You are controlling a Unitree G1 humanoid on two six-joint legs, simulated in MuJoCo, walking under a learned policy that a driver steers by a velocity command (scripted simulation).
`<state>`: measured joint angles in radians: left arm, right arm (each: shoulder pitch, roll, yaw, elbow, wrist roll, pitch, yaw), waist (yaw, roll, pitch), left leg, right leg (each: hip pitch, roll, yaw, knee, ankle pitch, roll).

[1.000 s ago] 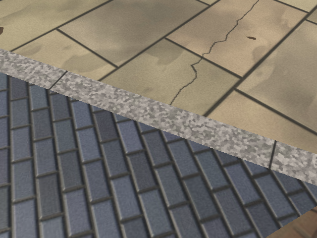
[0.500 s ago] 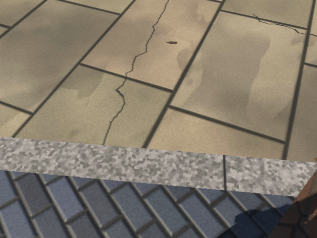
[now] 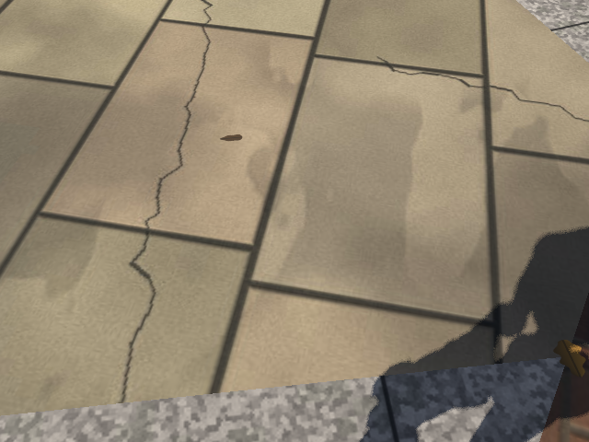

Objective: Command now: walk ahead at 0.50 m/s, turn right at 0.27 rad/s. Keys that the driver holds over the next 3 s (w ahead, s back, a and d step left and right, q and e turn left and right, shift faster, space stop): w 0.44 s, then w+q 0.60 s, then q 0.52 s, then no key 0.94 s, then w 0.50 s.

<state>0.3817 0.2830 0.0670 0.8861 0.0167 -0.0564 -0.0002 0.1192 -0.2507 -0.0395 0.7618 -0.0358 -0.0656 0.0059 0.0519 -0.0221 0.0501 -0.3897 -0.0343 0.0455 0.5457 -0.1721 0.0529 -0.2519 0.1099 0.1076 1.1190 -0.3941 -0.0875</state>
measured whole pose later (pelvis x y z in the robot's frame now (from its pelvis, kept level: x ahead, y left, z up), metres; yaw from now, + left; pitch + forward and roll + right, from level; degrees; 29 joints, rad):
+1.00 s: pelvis +0.51 +0.00 -0.01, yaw +14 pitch +1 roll +0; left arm 0.39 0.22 0.04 0.95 0.02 -0.06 0.02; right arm 0.08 -0.24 -0.05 0.77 -0.04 -0.03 0.04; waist 0.03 0.00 0.06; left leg -0.46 -0.06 0.12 0.62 -0.17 0.16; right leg -0.06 -0.07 -0.22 0.86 -0.47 -0.01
